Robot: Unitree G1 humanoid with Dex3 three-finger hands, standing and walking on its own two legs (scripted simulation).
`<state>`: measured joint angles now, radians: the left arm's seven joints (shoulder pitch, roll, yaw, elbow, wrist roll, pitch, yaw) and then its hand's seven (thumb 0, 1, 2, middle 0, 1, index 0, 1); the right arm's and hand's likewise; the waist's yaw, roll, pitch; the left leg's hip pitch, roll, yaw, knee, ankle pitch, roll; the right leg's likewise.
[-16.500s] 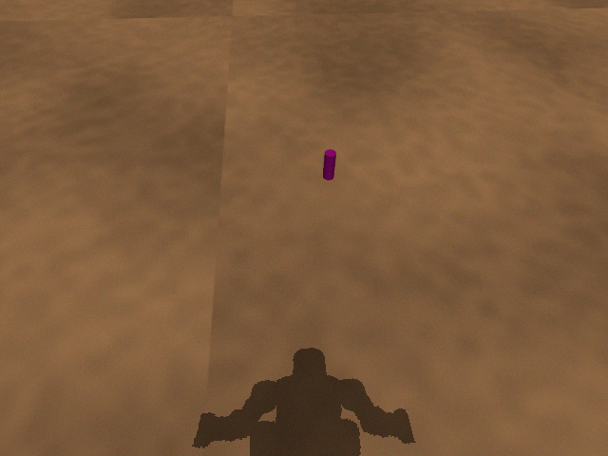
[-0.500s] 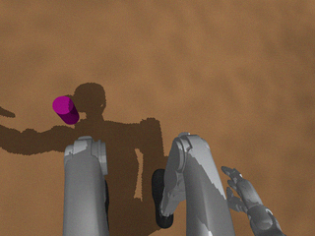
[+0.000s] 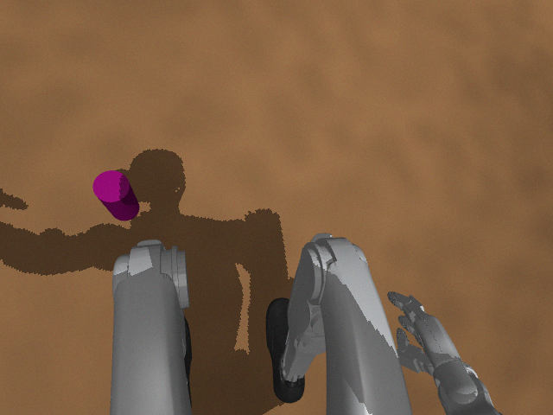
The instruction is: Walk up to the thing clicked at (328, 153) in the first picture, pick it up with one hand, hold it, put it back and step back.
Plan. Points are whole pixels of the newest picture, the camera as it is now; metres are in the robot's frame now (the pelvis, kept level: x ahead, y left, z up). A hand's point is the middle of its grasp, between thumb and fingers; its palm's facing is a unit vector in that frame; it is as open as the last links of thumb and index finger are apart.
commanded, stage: go down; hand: left
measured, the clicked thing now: (119, 198) +0.43 +0.24 -0.28
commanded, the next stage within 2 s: none
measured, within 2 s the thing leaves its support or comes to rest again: neither
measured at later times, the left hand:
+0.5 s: hand out of the picture +0.35 +0.44 +0.02, palm faces +0.18 -0.98 -0.05, open 17.5 cm
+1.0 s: hand out of the picture +0.35 +0.44 +0.02, palm faces +0.16 -0.98 -0.06, open 17.5 cm
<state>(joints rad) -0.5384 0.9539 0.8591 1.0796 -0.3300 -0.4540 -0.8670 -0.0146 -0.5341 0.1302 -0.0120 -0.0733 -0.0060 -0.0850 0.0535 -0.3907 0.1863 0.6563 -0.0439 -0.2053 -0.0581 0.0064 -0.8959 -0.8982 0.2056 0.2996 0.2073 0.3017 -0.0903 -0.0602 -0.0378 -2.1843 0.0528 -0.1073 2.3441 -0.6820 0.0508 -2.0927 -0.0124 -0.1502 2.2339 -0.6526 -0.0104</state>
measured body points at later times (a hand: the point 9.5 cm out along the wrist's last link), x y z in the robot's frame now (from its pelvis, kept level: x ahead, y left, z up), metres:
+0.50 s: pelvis +0.00 +0.00 +0.00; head +0.20 +0.10 +0.39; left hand +0.33 +0.49 +0.03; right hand +0.19 -0.26 -0.08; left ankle +0.09 +0.11 -0.32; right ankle +0.11 -0.11 -0.32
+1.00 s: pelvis +0.00 +0.00 +0.00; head +0.20 +0.09 +0.39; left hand +0.33 +0.49 +0.02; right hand +0.19 -0.27 -0.08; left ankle +0.09 +0.11 -0.32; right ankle +0.11 -0.11 -0.32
